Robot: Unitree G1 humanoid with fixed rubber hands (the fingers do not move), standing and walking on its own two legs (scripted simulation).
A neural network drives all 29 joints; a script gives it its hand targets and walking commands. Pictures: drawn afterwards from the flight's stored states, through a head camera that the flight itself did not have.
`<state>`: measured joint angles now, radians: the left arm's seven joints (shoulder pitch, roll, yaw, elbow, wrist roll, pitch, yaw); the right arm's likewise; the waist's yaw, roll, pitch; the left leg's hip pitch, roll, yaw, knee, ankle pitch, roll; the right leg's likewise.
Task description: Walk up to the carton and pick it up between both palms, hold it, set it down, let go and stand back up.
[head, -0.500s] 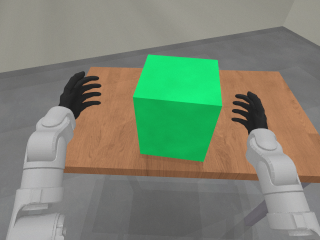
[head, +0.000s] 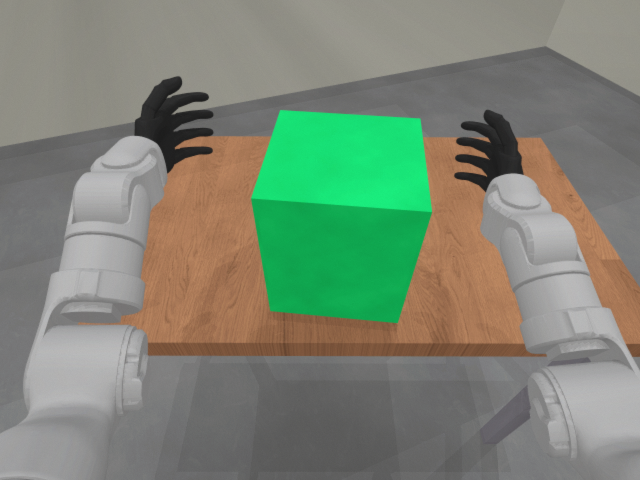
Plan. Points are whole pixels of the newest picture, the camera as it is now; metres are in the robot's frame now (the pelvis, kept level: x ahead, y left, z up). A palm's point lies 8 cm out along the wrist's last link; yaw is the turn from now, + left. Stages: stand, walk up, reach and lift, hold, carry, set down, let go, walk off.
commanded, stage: reach and lift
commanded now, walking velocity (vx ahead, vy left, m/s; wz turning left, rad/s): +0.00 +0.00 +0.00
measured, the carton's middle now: (341, 220) +0.48 -0.02 +0.04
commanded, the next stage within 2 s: none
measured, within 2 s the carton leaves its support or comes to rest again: neither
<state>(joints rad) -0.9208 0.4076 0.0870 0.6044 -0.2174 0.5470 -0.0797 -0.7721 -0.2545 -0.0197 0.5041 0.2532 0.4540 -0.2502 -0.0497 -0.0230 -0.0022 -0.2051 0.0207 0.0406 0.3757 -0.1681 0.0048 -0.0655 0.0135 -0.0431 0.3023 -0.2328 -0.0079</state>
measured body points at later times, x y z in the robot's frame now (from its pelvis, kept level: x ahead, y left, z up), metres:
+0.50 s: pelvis +0.00 +0.00 +0.00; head +0.02 +0.01 +0.45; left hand +0.48 +0.19 +0.20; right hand +0.44 -0.21 +0.17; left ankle +0.02 +0.11 -0.75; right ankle -0.05 -0.11 -0.75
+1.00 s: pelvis +0.00 -0.01 +0.00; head +0.06 +0.02 +0.44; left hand +0.48 +0.20 +0.11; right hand +0.44 -0.19 +0.10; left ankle +0.02 +0.11 -0.75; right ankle -0.05 -0.11 -0.75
